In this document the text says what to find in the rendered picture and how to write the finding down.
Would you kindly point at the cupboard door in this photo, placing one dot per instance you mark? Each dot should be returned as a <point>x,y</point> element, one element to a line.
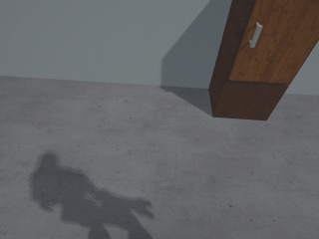
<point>290,29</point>

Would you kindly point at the handle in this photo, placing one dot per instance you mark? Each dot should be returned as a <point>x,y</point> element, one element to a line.
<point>256,35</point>

